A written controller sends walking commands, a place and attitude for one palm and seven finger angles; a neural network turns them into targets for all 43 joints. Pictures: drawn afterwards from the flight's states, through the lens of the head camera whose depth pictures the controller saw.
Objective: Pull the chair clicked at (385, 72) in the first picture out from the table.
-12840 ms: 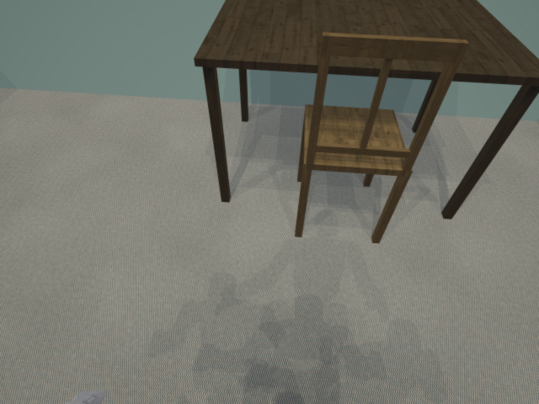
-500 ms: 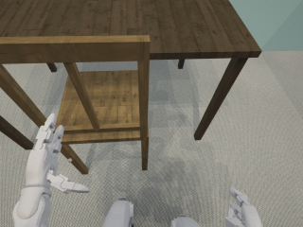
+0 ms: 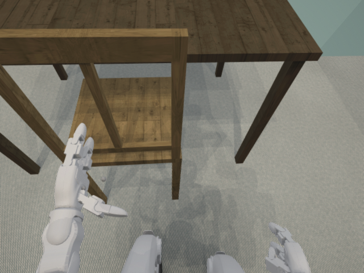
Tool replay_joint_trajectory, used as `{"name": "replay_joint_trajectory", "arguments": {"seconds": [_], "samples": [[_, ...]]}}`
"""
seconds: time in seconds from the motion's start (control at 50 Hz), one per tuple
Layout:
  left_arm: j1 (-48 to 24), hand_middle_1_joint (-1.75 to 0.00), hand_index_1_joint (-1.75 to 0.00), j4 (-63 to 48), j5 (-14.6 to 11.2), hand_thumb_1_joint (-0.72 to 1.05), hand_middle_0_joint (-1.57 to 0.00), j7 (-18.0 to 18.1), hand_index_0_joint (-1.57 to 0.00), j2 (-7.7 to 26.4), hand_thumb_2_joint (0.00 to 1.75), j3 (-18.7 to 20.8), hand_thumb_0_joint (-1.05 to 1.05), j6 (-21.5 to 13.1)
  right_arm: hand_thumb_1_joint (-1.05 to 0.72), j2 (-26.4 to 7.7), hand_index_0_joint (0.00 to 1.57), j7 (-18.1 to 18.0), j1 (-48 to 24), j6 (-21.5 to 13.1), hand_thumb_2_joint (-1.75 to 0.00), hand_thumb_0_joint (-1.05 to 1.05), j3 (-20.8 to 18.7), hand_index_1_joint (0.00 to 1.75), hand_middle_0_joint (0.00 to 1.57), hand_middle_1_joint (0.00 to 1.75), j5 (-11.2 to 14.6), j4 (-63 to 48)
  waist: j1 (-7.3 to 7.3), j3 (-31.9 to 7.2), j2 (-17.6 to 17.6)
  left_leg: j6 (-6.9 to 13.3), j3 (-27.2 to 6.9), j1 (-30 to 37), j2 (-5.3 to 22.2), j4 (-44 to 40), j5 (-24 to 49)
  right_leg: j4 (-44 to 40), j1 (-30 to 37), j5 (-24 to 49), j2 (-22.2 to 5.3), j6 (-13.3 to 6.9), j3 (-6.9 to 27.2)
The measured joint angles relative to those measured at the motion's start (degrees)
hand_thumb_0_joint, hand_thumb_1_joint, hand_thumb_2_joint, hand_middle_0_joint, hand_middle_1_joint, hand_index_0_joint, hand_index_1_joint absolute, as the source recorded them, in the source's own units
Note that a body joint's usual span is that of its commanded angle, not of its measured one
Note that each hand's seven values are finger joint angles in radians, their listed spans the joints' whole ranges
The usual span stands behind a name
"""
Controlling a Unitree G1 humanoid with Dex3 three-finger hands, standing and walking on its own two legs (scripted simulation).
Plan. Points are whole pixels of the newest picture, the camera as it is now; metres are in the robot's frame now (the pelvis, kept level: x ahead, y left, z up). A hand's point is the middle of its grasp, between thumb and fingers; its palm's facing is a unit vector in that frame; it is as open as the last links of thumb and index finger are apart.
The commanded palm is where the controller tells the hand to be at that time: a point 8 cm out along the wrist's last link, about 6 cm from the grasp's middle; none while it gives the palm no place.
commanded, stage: aim the fingers beside a spindle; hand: left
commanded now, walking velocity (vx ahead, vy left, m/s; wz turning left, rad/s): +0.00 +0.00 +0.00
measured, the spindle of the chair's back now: (105, 112) +0.47 +0.22 +0.03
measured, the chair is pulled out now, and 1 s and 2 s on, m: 0.00 0.00 0.00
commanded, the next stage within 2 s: push the fingers through the gap in 1.00 s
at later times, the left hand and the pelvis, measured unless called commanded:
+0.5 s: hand (116, 166) +0.33 +0.17 +0.01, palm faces +0.11 -0.99 -0.02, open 16.9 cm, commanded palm +0.30 +0.22 +0.02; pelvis +0.00 -0.01 -0.01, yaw -1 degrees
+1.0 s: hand (114, 170) +0.32 +0.17 +0.01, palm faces +0.11 -0.99 -0.02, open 16.9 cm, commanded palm +0.30 +0.22 +0.02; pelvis +0.00 -0.01 -0.01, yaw -1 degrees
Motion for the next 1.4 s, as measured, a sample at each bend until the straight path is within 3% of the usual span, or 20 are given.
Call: {"name": "replay_joint_trajectory", "arguments": {"seconds": [0.3,0.48,0.74,1.0,1.18,1.4], "samples": [[-6.14,-0.08,-0.08,5.56,2.36,-0.5,-0.06,3.42,-0.06,-0.52,0.3,-0.73,-0.01,-0.65,-0.9,-0.15,0.2,0.53,0.01,2.47,-0.9,0.01,-0.06,0.3,0.2,0.3,-0.37,0.07,-0.55,-0.27,-0.18,-0.33,-0.01,-2.86,0.25,1.91,-0.11,2.75,-3.23,-0.61,0.19,-0.38,0.12],[-9.97,-0.08,-0.08,9.54,1.59,-0.5,-0.06,2.48,-0.06,0.28,0.3,1.3,-0.01,-0.96,-0.9,-0.36,0.2,0.36,0.28,3.39,-0.9,0.01,-0.26,0.3,0.2,0.3,-0.37,1.16,-1.0,-0.24,-0.22,-0.7,-0.12,-4.52,0.71,2.93,-0.52,3.92,-5.06,-1.04,0.64,-0.76,0.13],[-5.44,-0.08,-0.08,7.19,-0.51,-0.5,-0.06,0.37,-0.06,0.58,0.3,2.48,-0.01,-2.11,-0.9,-0.68,0.2,0.25,0.86,3.57,-0.9,0.01,-1.01,0.3,0.2,0.3,0.0,1.39,-0.84,-0.36,-0.23,-0.78,0.22,-3.22,0.83,1.86,-0.82,2.75,-3.93,-1.08,0.74,-0.77,0.49],[-7.26,-0.08,-0.08,7.85,0.7,-0.5,-0.06,0.79,-0.06,0.08,0.3,1.42,-0.01,-1.92,-0.9,-0.31,0.2,0.05,-1.28,3.27,-0.9,0.01,-0.55,0.3,0.2,0.3,-0.2,0.69,-0.53,-0.47,-0.37,-0.72,-0.19,-4.2,0.6,2.87,-0.93,3.67,-4.62,-1.39,0.59,-0.75,0.11],[-7.23,-0.08,-0.08,7.62,0.02,-0.5,-0.06,0.3,-0.06,0.8,0.3,2.02,-0.01,-1.16,-0.9,0.01,0.2,0.22,-0.55,3.69,-0.9,0.01,-0.19,0.3,0.2,0.3,-0.03,0.44,-0.58,-0.45,-0.22,-0.65,-0.17,-3.68,0.69,2.43,-0.85,2.97,-4.05,-1.08,0.72,-0.65,0.15],[-14.24,-0.08,-0.08,13.01,0.54,-0.5,-0.06,0.36,-0.06,1.93,0.3,3.71,-0.01,-1.13,-0.9,-0.63,0.2,-0.14,0.13,3.61,-0.9,0.01,-0.43,0.3,0.2,0.3,-0.21,2.19,-1.39,-0.4,-0.28,-0.5,-0.28,-5.29,0.74,3.32,-0.9,3.71,-5.54,-1.08,0.79,-0.52,0.1]]}}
